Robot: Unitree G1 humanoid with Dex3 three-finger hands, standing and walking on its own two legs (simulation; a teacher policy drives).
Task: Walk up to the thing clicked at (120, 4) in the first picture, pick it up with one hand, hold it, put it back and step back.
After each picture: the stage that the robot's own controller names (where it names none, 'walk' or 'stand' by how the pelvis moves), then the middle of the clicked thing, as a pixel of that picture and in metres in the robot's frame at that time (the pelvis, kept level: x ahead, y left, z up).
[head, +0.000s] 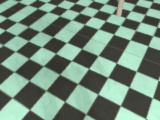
stand; (120, 7) +2.02 -0.55 -0.65
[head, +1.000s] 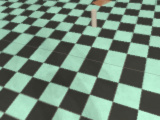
walk; (94, 18) +1.94 -0.04 -0.62
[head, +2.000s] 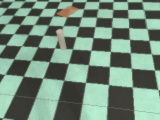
walk; (61, 40) +1.35 +0.30 -0.65
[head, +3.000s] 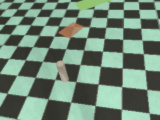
walk; (62, 72) +0.91 +0.28 -0.65
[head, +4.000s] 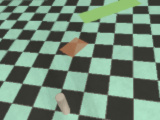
walk; (63, 104) +0.60 +0.26 -0.65
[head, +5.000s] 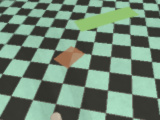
stand; out of the picture +0.45 +0.21 -0.64
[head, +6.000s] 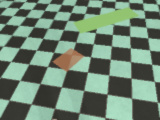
stand; out of the picture +0.41 +0.22 -0.65
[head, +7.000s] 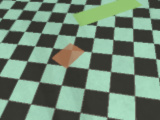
walk; out of the picture +0.32 +0.24 -0.65
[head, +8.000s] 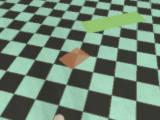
walk; out of the picture +0.43 +0.17 -0.64
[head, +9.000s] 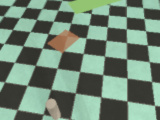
stand; (53, 110) +0.46 +0.23 -0.63
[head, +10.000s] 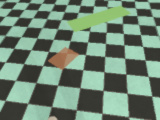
stand; out of the picture +0.42 +0.22 -0.65
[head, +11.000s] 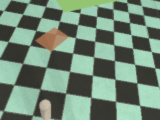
walk; (45, 111) +0.42 +0.18 -0.64
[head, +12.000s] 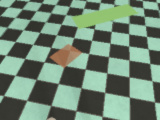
walk; out of the picture +0.38 +0.20 -0.64
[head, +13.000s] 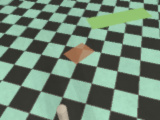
stand; (63, 116) +0.50 +0.17 -0.65
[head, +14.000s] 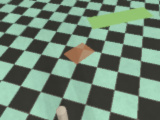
stand; (62, 117) +0.49 +0.17 -0.66
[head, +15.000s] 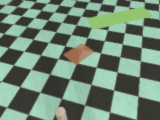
stand; (62, 118) +0.48 +0.18 -0.66
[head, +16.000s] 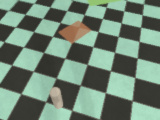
go down; (56, 98) +0.51 +0.17 -0.60
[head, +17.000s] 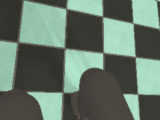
go down; out of the picture +0.57 +0.22 -0.23
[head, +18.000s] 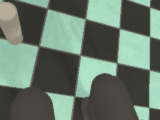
close in; (11, 27) +0.57 +0.20 -0.26
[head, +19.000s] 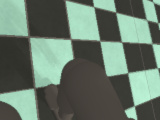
close in; out of the picture +0.55 +0.26 -0.18
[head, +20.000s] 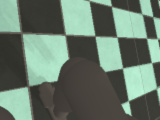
close; out of the picture +0.55 +0.27 -0.19
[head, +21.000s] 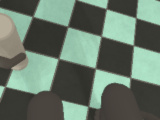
lift; (10, 48) +0.43 +0.22 -0.04
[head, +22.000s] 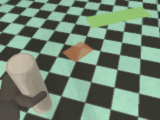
hold; (33, 88) +0.32 +0.17 +0.07
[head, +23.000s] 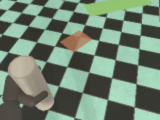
hold; (35, 87) +0.33 +0.17 +0.03
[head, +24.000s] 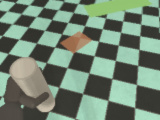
hold; (37, 89) +0.33 +0.16 +0.02
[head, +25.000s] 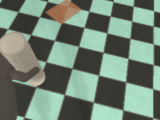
crouch; (27, 64) +0.41 +0.17 -0.02
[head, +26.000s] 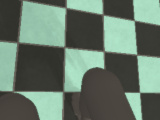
lower; out of the picture +0.57 +0.22 -0.06
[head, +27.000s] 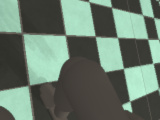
lower; out of the picture +0.52 +0.25 -0.19
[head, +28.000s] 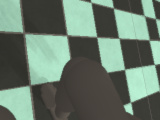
lower; out of the picture +0.52 +0.25 -0.19
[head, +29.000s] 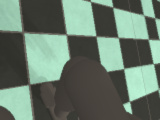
lower; out of the picture +0.52 +0.25 -0.20
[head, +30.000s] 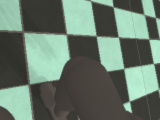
lower; out of the picture +0.52 +0.25 -0.20
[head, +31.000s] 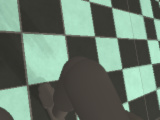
open; out of the picture +0.52 +0.25 -0.20
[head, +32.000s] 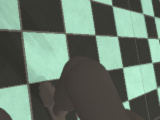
withdraw; out of the picture +0.51 +0.25 -0.20
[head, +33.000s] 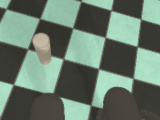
walk; (43, 51) +0.54 +0.17 -0.33
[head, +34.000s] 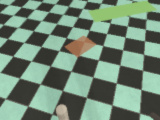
stand; (63, 116) +0.46 +0.15 -0.59
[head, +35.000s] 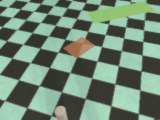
stand; (62, 118) +0.46 +0.16 -0.60
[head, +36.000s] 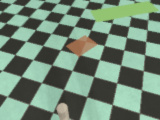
stand; (63, 115) +0.47 +0.15 -0.60
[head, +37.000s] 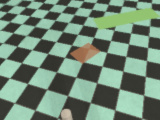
stand; out of the picture +0.48 +0.16 -0.65
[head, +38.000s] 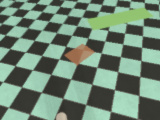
stand; out of the picture +0.45 +0.18 -0.66
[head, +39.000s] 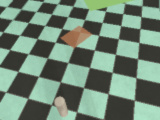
walk; (61, 107) +0.46 +0.19 -0.65
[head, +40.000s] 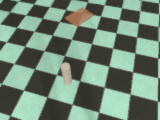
walk; (66, 74) +0.70 +0.14 -0.63
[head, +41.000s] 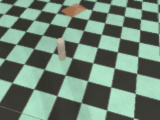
walk; (61, 50) +1.05 +0.20 -0.64
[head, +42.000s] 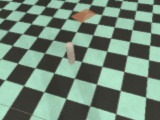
stand; (70, 53) +1.07 +0.16 -0.63
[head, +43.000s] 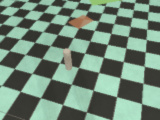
stand; (67, 59) +1.06 +0.17 -0.66
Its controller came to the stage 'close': yes
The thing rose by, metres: 0.67
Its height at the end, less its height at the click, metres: +0.00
